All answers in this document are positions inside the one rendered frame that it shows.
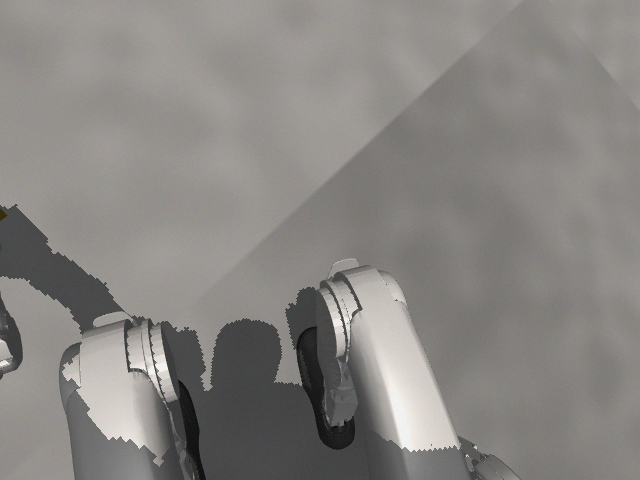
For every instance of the right robot foot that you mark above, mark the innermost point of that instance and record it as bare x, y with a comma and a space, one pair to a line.
312, 379

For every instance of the right robot hand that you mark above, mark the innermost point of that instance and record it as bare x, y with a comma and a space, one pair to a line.
485, 467

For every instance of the left robot arm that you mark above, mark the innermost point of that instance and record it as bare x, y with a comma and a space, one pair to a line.
11, 353

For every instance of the left robot foot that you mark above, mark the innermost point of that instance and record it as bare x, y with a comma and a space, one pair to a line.
192, 431

